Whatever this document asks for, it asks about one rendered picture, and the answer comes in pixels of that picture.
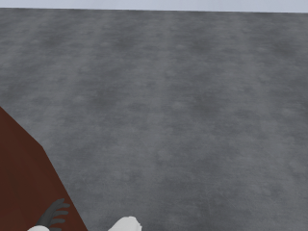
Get robot left thigh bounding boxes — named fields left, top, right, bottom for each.
left=108, top=217, right=142, bottom=231

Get robot left hand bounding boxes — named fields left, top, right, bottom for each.
left=35, top=198, right=70, bottom=231

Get pedestal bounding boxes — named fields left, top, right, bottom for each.
left=0, top=107, right=88, bottom=231

